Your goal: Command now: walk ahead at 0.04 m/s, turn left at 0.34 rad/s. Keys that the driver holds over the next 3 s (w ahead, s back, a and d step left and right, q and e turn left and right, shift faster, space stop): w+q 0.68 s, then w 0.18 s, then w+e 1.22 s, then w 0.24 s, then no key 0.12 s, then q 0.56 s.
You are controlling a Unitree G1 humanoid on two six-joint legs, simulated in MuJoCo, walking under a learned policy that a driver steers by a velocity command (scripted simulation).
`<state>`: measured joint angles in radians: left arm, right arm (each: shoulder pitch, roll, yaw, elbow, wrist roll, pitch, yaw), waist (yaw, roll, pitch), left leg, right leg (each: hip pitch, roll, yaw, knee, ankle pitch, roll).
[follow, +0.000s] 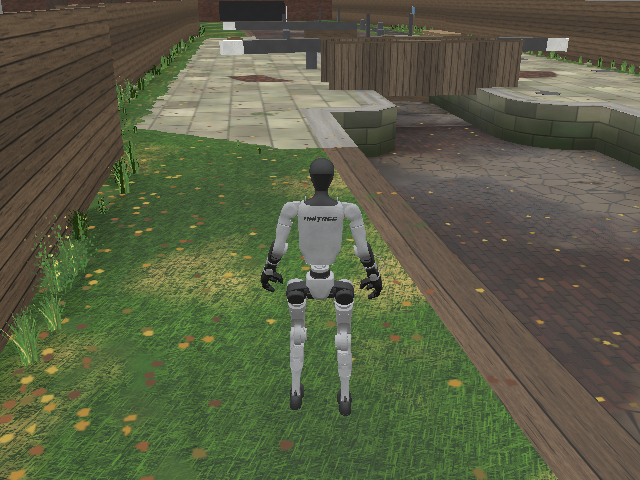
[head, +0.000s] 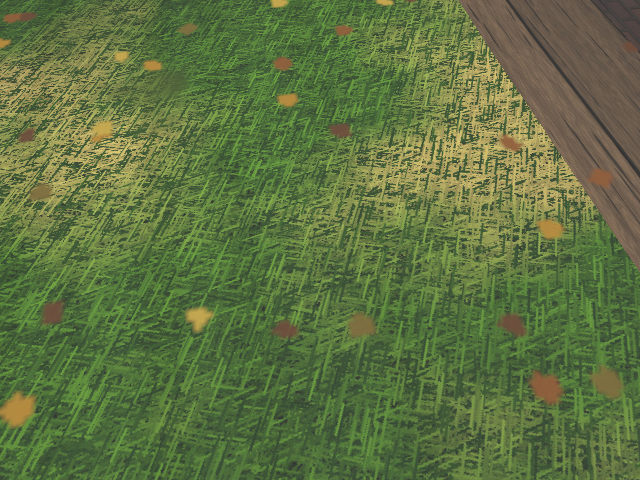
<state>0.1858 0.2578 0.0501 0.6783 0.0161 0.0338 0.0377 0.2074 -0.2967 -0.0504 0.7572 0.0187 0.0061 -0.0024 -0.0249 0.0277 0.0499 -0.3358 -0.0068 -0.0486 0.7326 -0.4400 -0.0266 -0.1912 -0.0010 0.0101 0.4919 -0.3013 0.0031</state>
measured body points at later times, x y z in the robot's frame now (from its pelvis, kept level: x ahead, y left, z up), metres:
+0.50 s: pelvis +0.10 +0.07 +0.01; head +0.12 +0.12 +0.46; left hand +0.23 +0.38 -0.08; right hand +0.20 -0.19 -0.09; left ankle +0.00 +0.13 -0.74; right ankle +0.29 -0.07 -0.67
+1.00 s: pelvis +0.37 +0.14 +0.01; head +0.40 +0.16 +0.46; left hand +0.26 +0.40 -0.12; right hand +0.66 +0.01 -0.07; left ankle +0.40 +0.32 -0.69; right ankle +0.40 +0.02 -0.74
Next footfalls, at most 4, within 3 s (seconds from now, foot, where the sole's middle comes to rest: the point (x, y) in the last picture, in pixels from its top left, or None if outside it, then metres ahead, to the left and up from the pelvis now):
0.22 left None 0.04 0.13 -0.77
0.70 right None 0.44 0.04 -0.77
1.16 left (149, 457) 0.54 0.39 -0.77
1.68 right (243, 318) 0.87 0.21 -0.77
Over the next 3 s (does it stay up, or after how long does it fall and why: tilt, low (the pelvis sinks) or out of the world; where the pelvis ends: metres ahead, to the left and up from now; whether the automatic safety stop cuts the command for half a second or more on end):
stays up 1.20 0.27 0.00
